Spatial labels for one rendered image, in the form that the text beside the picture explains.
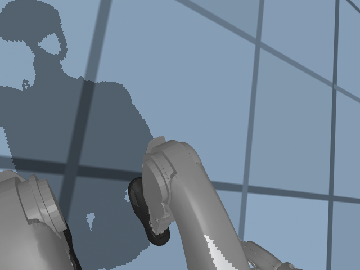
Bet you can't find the right robot foot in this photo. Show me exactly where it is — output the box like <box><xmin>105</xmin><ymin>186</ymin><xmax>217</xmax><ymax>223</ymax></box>
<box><xmin>128</xmin><ymin>177</ymin><xmax>170</xmax><ymax>246</ymax></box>

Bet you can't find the right robot hand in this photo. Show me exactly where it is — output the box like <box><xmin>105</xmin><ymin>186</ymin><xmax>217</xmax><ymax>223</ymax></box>
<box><xmin>239</xmin><ymin>238</ymin><xmax>283</xmax><ymax>270</ymax></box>

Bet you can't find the left robot foot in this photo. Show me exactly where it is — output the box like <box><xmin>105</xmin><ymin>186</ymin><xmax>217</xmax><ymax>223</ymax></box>
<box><xmin>63</xmin><ymin>219</ymin><xmax>82</xmax><ymax>270</ymax></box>

